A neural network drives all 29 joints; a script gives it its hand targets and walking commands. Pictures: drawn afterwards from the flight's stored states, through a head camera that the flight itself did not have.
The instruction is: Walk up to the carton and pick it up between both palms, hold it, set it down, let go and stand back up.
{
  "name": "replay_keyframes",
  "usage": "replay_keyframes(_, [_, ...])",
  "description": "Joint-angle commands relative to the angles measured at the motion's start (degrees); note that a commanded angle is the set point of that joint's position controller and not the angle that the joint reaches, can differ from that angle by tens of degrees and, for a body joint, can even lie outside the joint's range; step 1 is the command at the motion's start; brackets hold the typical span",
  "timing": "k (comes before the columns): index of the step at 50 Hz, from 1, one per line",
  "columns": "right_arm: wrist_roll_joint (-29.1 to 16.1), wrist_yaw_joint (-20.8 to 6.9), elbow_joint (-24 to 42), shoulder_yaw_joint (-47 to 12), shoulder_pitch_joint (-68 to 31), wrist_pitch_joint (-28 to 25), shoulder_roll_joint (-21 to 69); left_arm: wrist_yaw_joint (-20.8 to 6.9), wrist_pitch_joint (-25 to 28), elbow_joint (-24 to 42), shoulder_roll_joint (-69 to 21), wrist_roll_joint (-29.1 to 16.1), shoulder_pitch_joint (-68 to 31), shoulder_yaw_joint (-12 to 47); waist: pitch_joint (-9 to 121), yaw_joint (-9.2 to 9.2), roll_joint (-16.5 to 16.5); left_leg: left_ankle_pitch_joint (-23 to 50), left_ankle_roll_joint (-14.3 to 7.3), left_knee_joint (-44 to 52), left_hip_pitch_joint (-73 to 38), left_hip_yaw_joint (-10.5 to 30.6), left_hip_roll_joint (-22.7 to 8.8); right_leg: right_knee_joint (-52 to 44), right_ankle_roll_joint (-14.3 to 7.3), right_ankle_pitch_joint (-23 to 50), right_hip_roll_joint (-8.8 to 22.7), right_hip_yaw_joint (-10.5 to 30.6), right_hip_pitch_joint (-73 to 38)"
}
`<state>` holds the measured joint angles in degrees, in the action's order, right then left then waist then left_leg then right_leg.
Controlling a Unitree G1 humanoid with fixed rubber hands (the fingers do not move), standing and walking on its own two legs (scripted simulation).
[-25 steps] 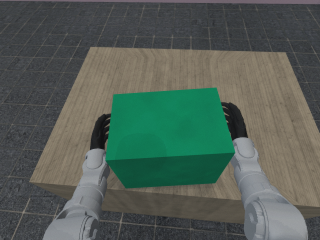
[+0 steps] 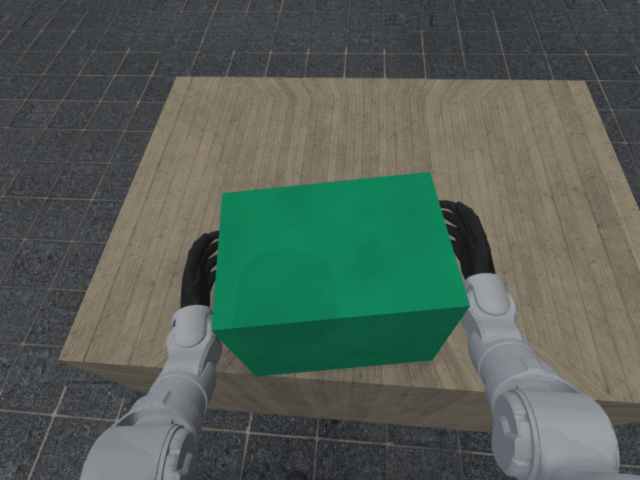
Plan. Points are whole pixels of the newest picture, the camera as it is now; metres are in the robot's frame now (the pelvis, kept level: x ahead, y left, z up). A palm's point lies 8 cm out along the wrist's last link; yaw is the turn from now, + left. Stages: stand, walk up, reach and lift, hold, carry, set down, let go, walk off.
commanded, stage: set down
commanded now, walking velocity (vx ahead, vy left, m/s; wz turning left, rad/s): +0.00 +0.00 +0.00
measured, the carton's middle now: (335, 283) +0.38 +0.01 -0.06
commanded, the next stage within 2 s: none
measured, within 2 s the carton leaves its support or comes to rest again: neither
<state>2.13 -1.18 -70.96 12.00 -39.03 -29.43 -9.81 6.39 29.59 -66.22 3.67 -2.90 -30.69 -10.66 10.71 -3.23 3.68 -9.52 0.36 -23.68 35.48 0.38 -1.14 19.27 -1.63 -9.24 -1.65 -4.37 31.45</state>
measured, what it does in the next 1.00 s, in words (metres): stands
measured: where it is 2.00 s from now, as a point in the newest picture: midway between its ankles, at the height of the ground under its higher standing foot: outside the picture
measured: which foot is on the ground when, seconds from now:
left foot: down 0.00-1.00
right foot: down 0.00-1.00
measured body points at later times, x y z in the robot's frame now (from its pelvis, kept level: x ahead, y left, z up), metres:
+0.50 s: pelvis -0.01 +0.00 -0.01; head +0.10 -0.02 +0.43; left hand +0.36 +0.20 -0.03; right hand +0.40 -0.18 -0.02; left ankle -0.01 +0.12 -0.74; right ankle -0.03 -0.10 -0.74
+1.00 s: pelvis -0.02 +0.00 -0.01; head +0.10 -0.01 +0.42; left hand +0.36 +0.20 -0.03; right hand +0.40 -0.18 -0.02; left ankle -0.01 +0.12 -0.74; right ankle -0.03 -0.10 -0.74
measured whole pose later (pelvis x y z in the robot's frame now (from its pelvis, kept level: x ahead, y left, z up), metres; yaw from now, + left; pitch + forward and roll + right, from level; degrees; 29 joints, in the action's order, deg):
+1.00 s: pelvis -0.02 +0.00 -0.01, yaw -1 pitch +24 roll -1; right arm 9.5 -3.5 -81.5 23.5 -46.0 -36.8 -9.7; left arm 4.4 38.5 -74.7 4.3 2.6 -37.1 -19.0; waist 10.8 -3.3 1.6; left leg -10.4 0.0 -29.0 42.8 -1.2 -1.5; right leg 27.4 -1.9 -11.3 -1.4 -3.4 40.5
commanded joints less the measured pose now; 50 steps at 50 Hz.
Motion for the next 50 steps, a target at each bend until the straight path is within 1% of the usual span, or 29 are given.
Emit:
replay_keyframes(1, [7.5, -7.8, 2.3, -14.2, -23.0, -2.9, 33.4, -8.4, 5.5, 8.0, -33.4, 7.9, -32.5, 16.4, 30.9, 1.77, -3.5, 26.4, 3.5, -3.6, -17.8, -0.3, -0.1, 3.2, 2.3, 23.9, 0.6, 1.3, -14.3])
replay_keyframes(2, [7.7, -7.8, 2.0, -13.9, -23.0, -3.3, 33.5, -8.5, 5.9, 7.9, -33.2, 8.0, -32.6, 16.2, 31.4, 1.66, -3.6, 26.1, 3.3, -3.4, -16.8, -0.4, -0.1, 3.3, 2.3, 24.1, 0.7, 1.4, -14.5])
replay_keyframes(3, [8.3, -7.8, 1.4, -13.3, -23.5, -3.5, 33.7, -8.7, 6.2, 7.0, -32.8, 8.1, -33.1, 15.4, 30.8, 1.9, -4.8, 24.0, 2.8, -3.2, -15.2, -0.5, 0.0, 3.5, 2.6, 23.4, 0.9, 1.6, -14.6])
replay_keyframes(4, [8.7, -7.7, 0.9, -13.2, -23.6, -3.7, 34.1, -8.9, 6.8, 6.5, -32.1, 8.1, -34.2, 14.5, 31.1, 1.44, -5.1, 22.0, 2.5, -2.9, -12.7, -0.9, 0.3, 4.0, 2.8, 23.4, 1.3, 2.0, -16.0])
replay_keyframes(6, [9.0, -7.9, -0.5, -12.9, -24.2, -4.4, 33.7, -9.1, 7.3, 4.1, -31.5, 8.8, -33.2, 13.5, 30.3, 1.28, -5.5, 20.9, 2.3, -2.8, -10.5, -1.1, 0.2, 5.3, 3.1, 25.2, 1.4, 2.1, -17.7])
replay_keyframes(8, [9.8, -7.8, -1.3, -12.8, -24.4, -4.9, 33.0, -9.4, 7.9, 2.1, -30.2, 8.9, -32.3, 12.2, 29.7, 0.98, -7.2, 18.6, 1.4, -2.6, -8.0, -1.5, 0.4, 5.7, 3.5, 25.2, 1.7, 2.4, -18.7])
replay_keyframes(9, [10.1, -7.7, -1.8, -12.2, -24.2, -5.3, 33.1, -9.5, 8.2, 1.6, -30.3, 9.0, -32.2, 12.2, 30.2, 1.25, -6.9, 17.3, 1.4, -2.2, -6.7, -1.7, 0.5, 6.0, 3.6, 24.8, 1.9, 2.6, -18.6])
replay_keyframes(12, [11.7, -7.8, -3.5, -10.2, -24.6, -5.8, 32.4, -9.5, 8.9, 0.9, -29.0, 9.4, -33.6, 11.3, 29.7, 1.37, -6.9, 13.5, 1.1, -1.8, -5.1, -2.3, 0.4, 5.9, 3.4, 20.1, 2.0, 2.3, -16.5])
replay_keyframes(14, [12.6, -7.9, -4.9, -8.8, -24.4, -6.0, 32.1, -9.5, 9.1, -0.4, -28.6, 9.5, -33.6, 10.8, 28.9, 1.56, -6.4, 13.1, 1.2, -2.1, -5.8, -2.4, 0.3, 5.7, 3.1, 18.0, 1.9, 2.1, -14.6])
replay_keyframes(16, [13.2, -8.2, -6.7, -7.8, -24.0, -5.7, 31.9, -9.5, 8.7, -2.1, -27.3, 10.8, -32.5, 8.6, 26.1, 0.74, -6.8, 10.4, 0.5, -2.0, -4.9, -2.9, 0.4, 5.2, 2.9, 14.0, 2.2, 2.3, -14.0])
replay_keyframes(18, [13.4, -8.3, -7.5, -6.6, -24.9, -6.0, 31.4, -9.6, 8.6, -3.1, -26.5, 10.7, -32.6, 8.1, 25.6, 0.43, -6.4, 10.5, 0.6, -2.4, -4.4, -3.0, 0.3, 5.6, 2.7, 13.9, 2.1, 2.2, -12.8])
replay_keyframes(20, [13.9, -8.3, -9.4, -5.8, -24.6, -6.1, 30.8, -9.4, 8.7, -4.2, -26.2, 11.0, -32.4, 7.9, 24.2, 0.83, -6.3, 10.7, 0.7, -3.0, -4.2, -2.9, 0.3, 5.7, 2.4, 12.9, 2.0, 2.1, -11.8])
replay_keyframes(22, [13.8, -8.3, -10.3, -5.3, -24.3, -6.3, 30.6, -9.2, 8.6, -4.8, -25.9, 11.5, -31.4, 7.3, 24.0, 0.17, -5.1, 10.5, 0.9, -3.0, -4.4, -3.1, 0.2, 5.6, 2.1, 11.7, 2.0, 2.0, -10.7])
replay_keyframes(24, [14.1, -8.5, -11.0, -4.4, -24.3, -6.5, 29.7, -8.9, 8.5, -4.7, -25.6, 11.5, -30.9, 7.6, 24.4, 0.27, -4.6, 11.2, 1.2, -3.6, -5.3, -2.9, 0.1, 5.4, 1.8, 10.3, 1.6, 1.6, -8.9])
replay_keyframes(25, [14.2, -8.6, -11.3, -4.0, -24.2, -6.3, 29.3, -8.9, 8.4, -5.1, -25.0, 11.8, -30.2, 6.9, 23.7, 0.25, -5.1, 10.5, 0.9, -3.6, -5.5, -3.1, 0.2, 5.2, 1.9, 9.3, 1.5, 1.7, -8.3])
replay_keyframes(27, [14.6, -8.7, -11.5, -3.2, -24.7, -6.6, 28.7, -8.6, 8.5, -4.5, -24.8, 11.8, -30.7, 7.3, 24.7, 0.42, -4.5, 11.2, 1.2, -4.1, -5.4, -3.0, 0.2, 5.3, 1.7, 9.4, 1.4, 1.4, -7.2])
replay_keyframes(28, [14.6, -8.7, -11.4, -3.4, -24.5, -6.7, 28.9, -8.6, 8.5, -5.1, -24.8, 12.3, -29.8, 6.8, 24.7, -0.33, -4.1, 11.8, 1.2, -4.5, -5.7, -3.2, 0.3, 5.3, 1.6, 9.7, 1.4, 1.3, -7.0])
replay_keyframes(29, [14.9, -8.7, -11.4, -2.8, -25.0, -6.8, 28.7, -8.6, 8.6, -5.0, -24.6, 12.2, -30.2, 6.8, 24.7, 0.23, -4.4, 11.7, 1.2, -4.7, -5.6, -3.1, 0.3, 5.5, 1.6, 9.7, 1.3, 1.3, -6.9])
replay_keyframes(30, [14.8, -8.8, -11.5, -2.7, -24.7, -6.9, 28.2, -8.5, 8.6, -5.4, -24.6, 12.2, -29.4, 6.9, 24.6, -0.04, -3.7, 12.0, 1.4, -4.8, -5.8, -3.0, 0.2, 5.7, 1.4, 9.7, 1.2, 1.2, -6.3])
replay_keyframes(31, [15.0, -8.7, -12.8, -2.3, -23.8, -6.8, 28.0, -8.5, 8.5, -5.6, -24.6, 12.4, -28.9, 7.0, 23.6, 0.68, -4.0, 12.6, 1.5, -5.0, -6.5, -2.7, 0.2, 5.5, 1.4, 9.9, 1.1, 1.0, -6.0])
replay_keyframes(32, [15.0, -8.7, -12.4, -2.3, -23.9, -6.9, 28.2, -8.6, 8.5, -5.9, -24.5, 12.5, -28.4, 6.4, 23.6, 0.17, -4.3, 12.1, 1.3, -5.0, -6.4, -2.9, 0.3, 5.4, 1.5, 9.0, 1.2, 1.2, -5.8])
replay_keyframes(35, [15.3, -9.1, -13.4, -1.1, -23.9, -6.3, 27.3, -8.5, 8.1, -6.6, -23.7, 12.8, -29.1, 5.7, 21.8, 0.32, -4.3, 9.7, 1.0, -4.5, -5.9, -2.7, 0.1, 5.0, 1.3, 6.4, 1.4, 1.3, -4.4])
replay_keyframes(38, [15.2, -9.2, -13.1, -0.7, -24.1, -6.0, 26.4, -8.1, 7.8, -6.9, -22.6, 13.5, -28.4, 4.6, 21.3, -0.4, -4.5, 9.1, 0.7, -4.6, -5.4, -3.0, 0.2, 5.0, 1.2, 5.3, 1.5, 1.5, -4.2])
replay_keyframes(41, [15.6, -9.0, -14.6, -0.6, -22.4, -5.8, 26.0, -8.4, 7.7, -7.4, -22.2, 13.5, -27.0, 4.2, 21.4, 0.39, -5.0, 9.1, 0.6, -4.7, -4.1, -3.1, 0.4, 5.7, 1.5, 7.2, 1.7, 1.8, -5.4])
replay_keyframes(42, [15.4, -9.0, -14.2, -0.3, -22.9, -5.6, 25.6, -8.4, 7.7, -6.5, -21.5, 13.3, -28.1, 3.9, 22.0, 0.0, -4.9, 7.5, 0.5, -4.1, -3.6, -3.3, 0.4, 5.6, 1.6, 5.6, 1.9, 2.1, -5.4])
replay_keyframes(45, [15.7, -9.3, -13.2, 0.1, -23.7, -5.9, 25.0, -7.9, 7.6, -6.5, -21.2, 13.1, -28.0, 4.2, 22.5, -0.14, -4.3, 8.9, 0.7, -4.9, -4.8, -3.2, 0.2, 5.8, 1.3, 5.6, 1.6, 1.6, -3.7])
replay_keyframes(48, [15.8, -9.0, -12.5, 0.5, -23.2, -5.4, 23.4, -7.9, 7.5, -7.5, -19.3, 13.3, -27.1, 2.8, 22.2, -0.23, -5.4, 7.5, 0.2, -4.7, -3.4, -3.6, 0.5, 6.0, 1.7, 5.8, 1.9, 2.2, -5.0])
replay_keyframes(49, [16.1, -8.9, -13.2, 0.7, -22.7, -5.5, 24.2, -8.1, 7.5, -7.5, -19.7, 13.7, -26.8, 2.5, 21.6, 0.23, -5.3, 8.3, 0.3, -5.0, -3.4, -3.6, 0.5, 6.2, 1.7, 6.9, 1.9, 2.1, -4.9])
replay_keyframes(50, [16.0, -8.7, -13.0, 0.9, -22.8, -5.4, 22.4, -8.0, 7.5, -7.9, -17.8, 13.4, -26.6, 1.8, 21.6, -0.15, -6.2, 7.7, 0.1, -4.8, -2.9, -3.8, 0.6, 6.3, 1.8, 6.6, 1.9, 2.3, -5.5])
